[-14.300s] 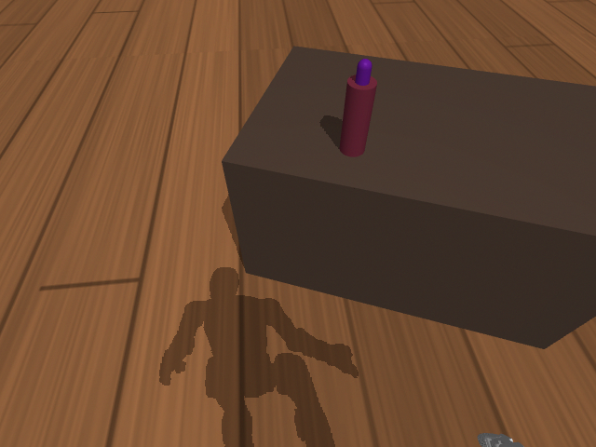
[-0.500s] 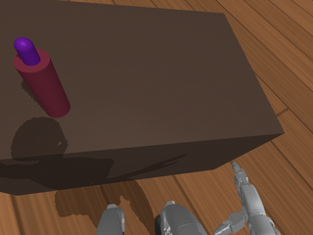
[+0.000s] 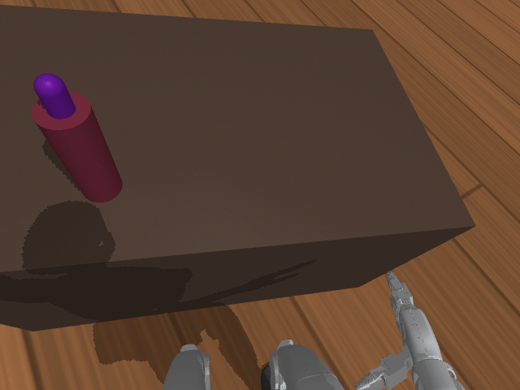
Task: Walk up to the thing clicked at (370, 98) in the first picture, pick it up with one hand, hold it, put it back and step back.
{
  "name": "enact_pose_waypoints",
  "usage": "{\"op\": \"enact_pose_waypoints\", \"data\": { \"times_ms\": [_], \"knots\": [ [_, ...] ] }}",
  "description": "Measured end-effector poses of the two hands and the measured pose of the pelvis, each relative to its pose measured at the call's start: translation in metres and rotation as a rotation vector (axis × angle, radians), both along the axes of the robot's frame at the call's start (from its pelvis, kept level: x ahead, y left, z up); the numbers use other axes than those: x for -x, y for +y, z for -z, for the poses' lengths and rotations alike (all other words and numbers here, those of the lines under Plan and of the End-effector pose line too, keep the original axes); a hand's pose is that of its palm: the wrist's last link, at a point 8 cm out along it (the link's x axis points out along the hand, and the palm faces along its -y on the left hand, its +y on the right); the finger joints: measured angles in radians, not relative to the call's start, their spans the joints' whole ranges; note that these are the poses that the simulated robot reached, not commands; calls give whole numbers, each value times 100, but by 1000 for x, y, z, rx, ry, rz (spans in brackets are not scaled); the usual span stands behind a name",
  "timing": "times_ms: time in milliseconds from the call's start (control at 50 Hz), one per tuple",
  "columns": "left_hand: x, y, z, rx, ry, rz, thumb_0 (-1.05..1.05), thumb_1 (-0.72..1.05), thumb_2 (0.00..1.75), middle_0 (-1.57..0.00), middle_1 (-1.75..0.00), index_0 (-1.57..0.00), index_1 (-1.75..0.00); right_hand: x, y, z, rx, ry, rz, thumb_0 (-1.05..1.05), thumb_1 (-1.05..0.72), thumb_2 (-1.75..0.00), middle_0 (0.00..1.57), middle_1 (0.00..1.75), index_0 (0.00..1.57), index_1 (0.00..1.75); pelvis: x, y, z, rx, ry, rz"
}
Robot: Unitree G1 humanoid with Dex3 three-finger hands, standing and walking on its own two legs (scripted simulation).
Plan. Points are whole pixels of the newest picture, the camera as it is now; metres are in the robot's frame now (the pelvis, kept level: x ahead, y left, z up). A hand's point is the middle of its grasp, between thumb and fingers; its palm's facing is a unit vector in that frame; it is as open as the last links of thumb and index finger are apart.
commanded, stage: go down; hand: left
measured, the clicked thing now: (80, 144) +0.48 +0.25 +0.03
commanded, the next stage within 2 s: none
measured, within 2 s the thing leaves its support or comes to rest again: neither
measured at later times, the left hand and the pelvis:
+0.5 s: hand out of the picture +0.38 +0.44 +0.11, palm faces +0.37 -0.93 +0.03, open 17.7 cm; pelvis +0.00 -0.01 +0.00, yaw +0 degrees
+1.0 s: hand out of the picture +0.36 +0.43 +0.12, palm faces +0.37 -0.93 +0.03, open 17.7 cm; pelvis +0.00 -0.01 +0.00, yaw +1 degrees
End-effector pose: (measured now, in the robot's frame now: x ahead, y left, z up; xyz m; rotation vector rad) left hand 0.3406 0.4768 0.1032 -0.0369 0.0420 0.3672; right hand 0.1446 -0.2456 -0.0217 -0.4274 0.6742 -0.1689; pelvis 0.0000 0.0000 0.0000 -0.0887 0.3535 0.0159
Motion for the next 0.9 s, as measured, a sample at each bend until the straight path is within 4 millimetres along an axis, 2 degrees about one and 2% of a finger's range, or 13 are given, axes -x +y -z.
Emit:
{"op": "enact_pose_waypoints", "data": {
  "times_ms": [200, 400, 600, 740, 900],
  "knots": [
    [4, 2, -14, 2, -15, -6, -2, -61, 1, -6, -5, -8, -5, 2, -1, 2, -14, 2, 8, -1, 48, -6, 6, 5, 6, 5, 0, -1, -2, -5, -11, -1],
    [5, 3, -9, 0, -6, -21, -2, -61, 0, -6, -5, -8, -5, 2, -4, 4, -9, 9, -7, -1, 48, -6, 6, 5, 6, 5, 4, -5, 0, -7, -3, -6],
    [1, 1, -7, -2, 1, -4, -2, -61, 0, -7, -5, -8, -5, 2, -6, 4, 1, 20, 8, -1, 48, -6, 6, 5, 6, 5, 0, -5, -1, -4, 4, -3],
    [6, -1, -10, -1, 0, -2, -2, -61, 0, -7, -5, -8, -5, -2, -2, 5, -20, 9, 7, -1, 48, -6, 6, 6, 6, 5, -4, -4, -3, -6, -6, -1],
    [14, -3, -16, -1, -2, 0, -2, -61, 0, -6, -5, -8, -5, -5, -5, 0, -18, -17, 8, -1, 47, -6, 6, 6, 6, 5, -5, -5, -6, -13, -23, -3]
  ]
}}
